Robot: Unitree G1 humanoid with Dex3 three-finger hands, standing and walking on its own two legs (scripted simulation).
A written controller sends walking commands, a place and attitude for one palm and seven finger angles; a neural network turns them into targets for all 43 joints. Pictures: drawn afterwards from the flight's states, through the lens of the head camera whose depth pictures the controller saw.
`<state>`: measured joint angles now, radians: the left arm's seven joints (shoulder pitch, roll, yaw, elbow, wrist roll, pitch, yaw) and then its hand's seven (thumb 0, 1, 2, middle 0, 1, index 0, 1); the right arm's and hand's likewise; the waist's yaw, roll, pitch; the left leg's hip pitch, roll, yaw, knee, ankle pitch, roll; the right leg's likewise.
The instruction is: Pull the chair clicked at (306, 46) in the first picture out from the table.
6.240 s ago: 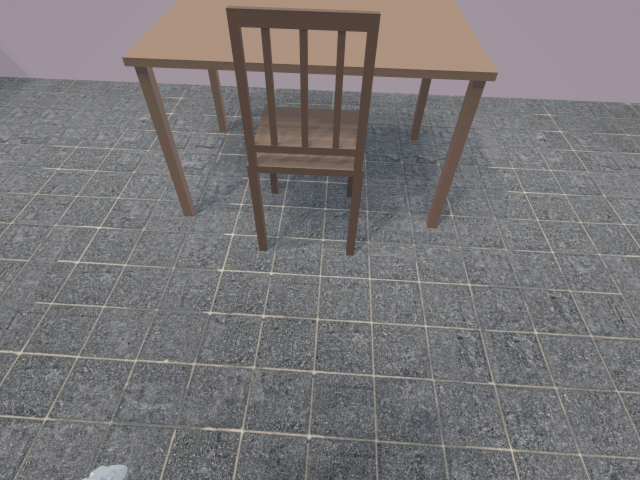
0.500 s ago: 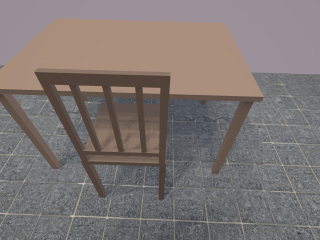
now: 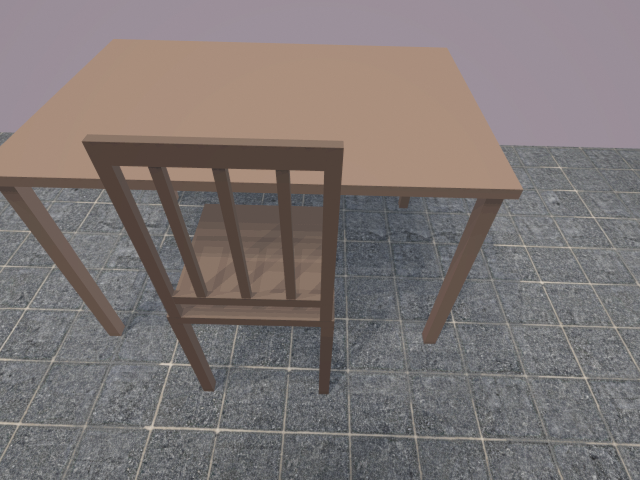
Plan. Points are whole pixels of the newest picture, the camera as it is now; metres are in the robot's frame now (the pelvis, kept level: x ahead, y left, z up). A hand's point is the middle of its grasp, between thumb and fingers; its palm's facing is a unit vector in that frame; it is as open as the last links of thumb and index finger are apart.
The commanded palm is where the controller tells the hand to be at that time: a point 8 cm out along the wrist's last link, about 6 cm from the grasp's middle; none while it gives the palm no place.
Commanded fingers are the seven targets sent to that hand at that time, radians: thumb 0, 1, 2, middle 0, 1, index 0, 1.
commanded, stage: look again from close up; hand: left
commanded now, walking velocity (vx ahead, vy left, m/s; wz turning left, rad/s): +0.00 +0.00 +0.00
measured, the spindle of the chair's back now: (235, 241) +0.54 +0.19 -0.07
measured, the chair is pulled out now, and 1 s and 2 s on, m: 0.00 0.00 0.00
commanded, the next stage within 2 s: shuffle to correct the standing spot in 0.98 s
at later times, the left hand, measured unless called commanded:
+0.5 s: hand out of the picture -0.03 +0.15 -0.17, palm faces +0.05 -0.98 -0.17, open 7.4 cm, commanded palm none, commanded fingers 0.00 0.90 0.90 -0.20 -0.30 -0.20 -0.30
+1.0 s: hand out of the picture +0.00 +0.15 -0.17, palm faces +0.04 -0.98 -0.18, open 7.4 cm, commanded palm none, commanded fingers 0.00 0.90 0.90 -0.20 -0.30 -0.20 -0.30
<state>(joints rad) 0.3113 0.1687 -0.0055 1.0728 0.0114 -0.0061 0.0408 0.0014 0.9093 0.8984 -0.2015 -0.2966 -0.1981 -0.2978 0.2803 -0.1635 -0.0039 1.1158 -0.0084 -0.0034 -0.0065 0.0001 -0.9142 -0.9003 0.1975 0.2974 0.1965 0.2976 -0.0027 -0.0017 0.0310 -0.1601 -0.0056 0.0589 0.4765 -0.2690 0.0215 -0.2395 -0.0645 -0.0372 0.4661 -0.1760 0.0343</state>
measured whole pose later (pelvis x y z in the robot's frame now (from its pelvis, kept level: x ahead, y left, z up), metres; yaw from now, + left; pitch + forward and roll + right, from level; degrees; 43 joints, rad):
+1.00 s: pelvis +0.01 -0.01 +0.00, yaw +0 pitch -1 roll +0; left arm 0.32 0.11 0.01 1.10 0.01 -0.02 0.04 0.00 0.91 0.90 -0.20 -0.30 -0.20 -0.30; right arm 0.31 -0.13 0.00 1.15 -0.01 -0.01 -0.02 0.00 -0.91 -0.90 0.20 0.30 0.20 0.30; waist 0.00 0.01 0.04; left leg -0.17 0.01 0.06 0.46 -0.27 0.01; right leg -0.26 -0.05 -0.04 0.46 -0.18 0.02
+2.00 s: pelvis +0.08 -0.01 -0.01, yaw +1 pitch +1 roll +0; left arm 0.25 0.18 0.04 1.03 0.02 -0.02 0.07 0.00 0.91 0.90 -0.20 -0.30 -0.20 -0.30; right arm 0.25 -0.17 -0.03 1.06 0.00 0.01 -0.03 0.00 -0.92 -0.90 0.20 0.30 0.20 0.30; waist -0.02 0.02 0.06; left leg -0.19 0.02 0.06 0.60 -0.38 -0.01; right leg -0.24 -0.05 -0.06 0.56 -0.32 0.02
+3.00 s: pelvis +0.02 +0.01 +0.00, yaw +2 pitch -2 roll +0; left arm 0.35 0.10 -0.02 1.10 0.01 -0.02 0.04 0.00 0.91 0.90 -0.20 -0.30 -0.20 -0.30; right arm 0.31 -0.11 0.02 1.14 -0.01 -0.02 -0.01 0.01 -0.92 -0.90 0.20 0.30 0.20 0.30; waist 0.00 -0.02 0.02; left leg -0.18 -0.03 0.07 0.46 -0.26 0.06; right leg -0.21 -0.08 -0.04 0.45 -0.20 0.06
